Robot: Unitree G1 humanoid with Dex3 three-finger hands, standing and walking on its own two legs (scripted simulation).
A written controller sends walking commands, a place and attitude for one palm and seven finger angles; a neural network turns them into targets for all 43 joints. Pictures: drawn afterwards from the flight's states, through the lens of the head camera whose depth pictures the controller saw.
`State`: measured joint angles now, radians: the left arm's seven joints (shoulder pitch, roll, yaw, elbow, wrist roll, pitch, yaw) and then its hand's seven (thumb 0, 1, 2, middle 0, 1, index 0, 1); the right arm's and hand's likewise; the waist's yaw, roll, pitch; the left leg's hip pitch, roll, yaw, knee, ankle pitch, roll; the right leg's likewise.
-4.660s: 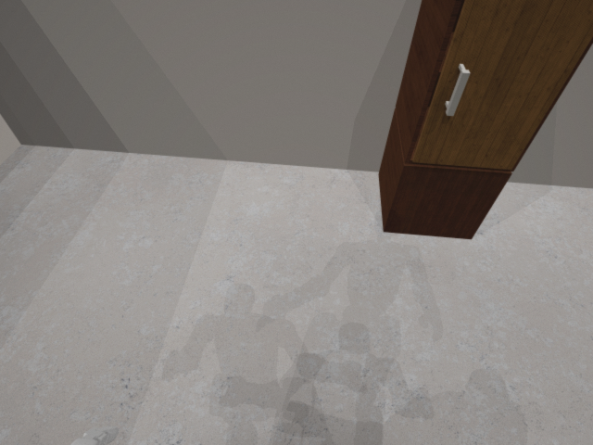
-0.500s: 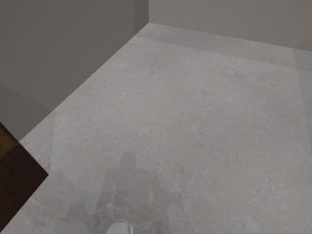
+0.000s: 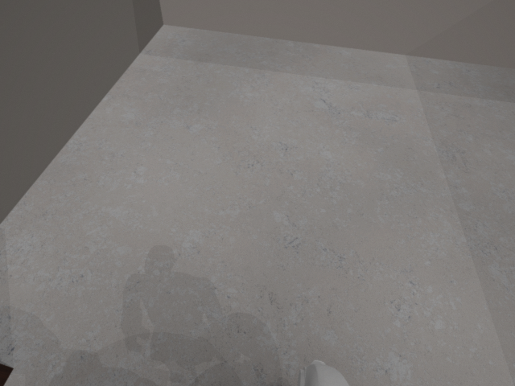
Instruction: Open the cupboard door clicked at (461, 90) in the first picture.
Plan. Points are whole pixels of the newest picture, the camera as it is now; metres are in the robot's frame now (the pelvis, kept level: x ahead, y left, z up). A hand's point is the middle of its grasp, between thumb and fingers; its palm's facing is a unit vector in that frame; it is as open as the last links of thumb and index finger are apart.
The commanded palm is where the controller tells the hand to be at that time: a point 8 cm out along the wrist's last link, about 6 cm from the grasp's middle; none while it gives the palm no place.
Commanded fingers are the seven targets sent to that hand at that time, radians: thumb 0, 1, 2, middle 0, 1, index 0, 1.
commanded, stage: turn to face it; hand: left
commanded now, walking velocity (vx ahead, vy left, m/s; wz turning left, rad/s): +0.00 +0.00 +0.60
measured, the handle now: out of the picture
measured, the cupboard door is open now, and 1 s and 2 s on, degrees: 0 0 0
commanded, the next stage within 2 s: none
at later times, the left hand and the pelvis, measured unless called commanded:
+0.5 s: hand out of the picture +0.10 +0.22 -0.20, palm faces +0.27 -0.95 -0.18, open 7.3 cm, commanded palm none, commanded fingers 0.00 0.90 0.90 -0.20 -0.30 -0.20 -0.30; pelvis +0.03 +0.01 -0.03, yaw +14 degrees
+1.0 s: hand out of the picture +0.00 +0.18 -0.15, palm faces +0.54 -0.79 -0.29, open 7.4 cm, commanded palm none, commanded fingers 0.00 0.90 0.90 -0.20 -0.30 -0.20 -0.30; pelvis +0.03 -0.04 -0.01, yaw +32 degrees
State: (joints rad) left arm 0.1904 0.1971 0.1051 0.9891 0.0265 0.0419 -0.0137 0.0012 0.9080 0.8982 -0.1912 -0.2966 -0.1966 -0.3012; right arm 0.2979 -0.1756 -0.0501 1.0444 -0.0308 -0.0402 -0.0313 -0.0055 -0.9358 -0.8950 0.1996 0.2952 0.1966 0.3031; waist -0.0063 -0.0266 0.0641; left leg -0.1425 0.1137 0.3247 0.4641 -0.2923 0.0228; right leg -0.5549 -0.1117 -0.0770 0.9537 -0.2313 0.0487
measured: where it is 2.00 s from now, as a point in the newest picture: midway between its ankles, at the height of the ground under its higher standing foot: outside the picture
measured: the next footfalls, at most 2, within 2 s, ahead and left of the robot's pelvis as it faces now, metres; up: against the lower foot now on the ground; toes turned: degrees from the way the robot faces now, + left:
right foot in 0.10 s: +0.13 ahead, -0.15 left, +0.00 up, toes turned -7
left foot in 0.42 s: +0.09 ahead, +0.12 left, +0.00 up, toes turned +21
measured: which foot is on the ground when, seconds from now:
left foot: down 0.00-0.12, up 0.14-0.40, down 0.42-0.92, up 0.94-1.00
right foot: up 0.00-0.08, down 0.10-0.42, up 0.44-0.90, down 0.92-1.00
